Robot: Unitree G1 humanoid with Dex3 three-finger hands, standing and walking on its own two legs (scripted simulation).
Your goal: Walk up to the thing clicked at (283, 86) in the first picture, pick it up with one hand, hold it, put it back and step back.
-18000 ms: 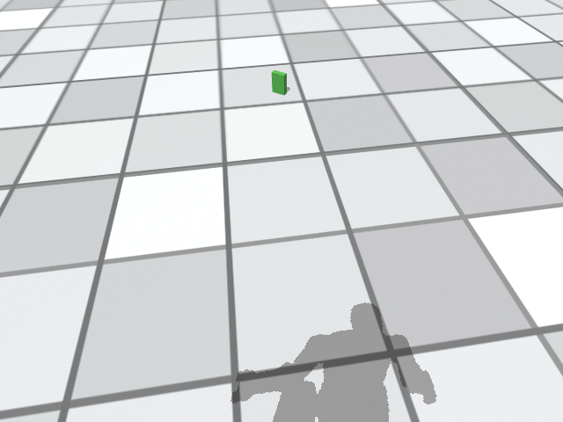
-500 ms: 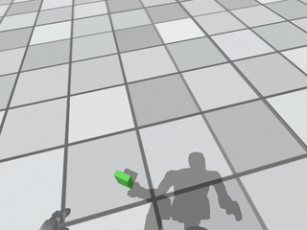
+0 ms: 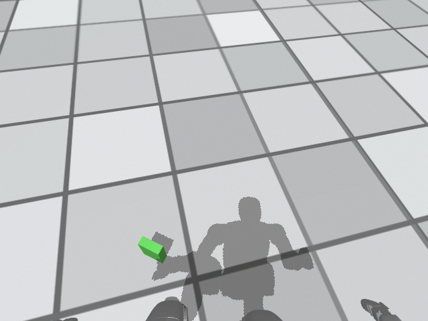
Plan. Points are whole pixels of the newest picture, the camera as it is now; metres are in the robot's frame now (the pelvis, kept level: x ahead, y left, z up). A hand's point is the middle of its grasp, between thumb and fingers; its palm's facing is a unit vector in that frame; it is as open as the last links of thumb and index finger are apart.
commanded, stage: walk up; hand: left
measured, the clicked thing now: (153, 250) +0.43 +0.26 -0.68
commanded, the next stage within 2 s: none
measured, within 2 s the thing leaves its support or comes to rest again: neither
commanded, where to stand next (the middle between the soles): +0.05 +0.00 m, yaw +2 degrees
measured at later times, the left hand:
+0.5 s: hand out of the picture +0.06 +0.25 -0.13, palm faces -0.02 -0.92 -0.40, open 7.4 cm
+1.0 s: hand out of the picture +0.04 +0.26 -0.13, palm faces +0.02 -0.93 -0.36, open 7.4 cm
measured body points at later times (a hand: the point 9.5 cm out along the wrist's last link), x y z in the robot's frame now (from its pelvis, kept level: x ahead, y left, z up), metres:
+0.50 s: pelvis -0.03 -0.01 +0.01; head -0.01 -0.02 +0.46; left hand +0.06 +0.30 -0.10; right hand +0.06 -0.32 -0.12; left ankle +0.02 +0.12 -0.72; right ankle -0.04 -0.15 -0.72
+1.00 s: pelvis -0.02 +0.00 +0.03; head -0.01 +0.00 +0.48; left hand +0.04 +0.31 -0.10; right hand +0.07 -0.30 -0.11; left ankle +0.02 +0.12 -0.72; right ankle -0.04 -0.15 -0.72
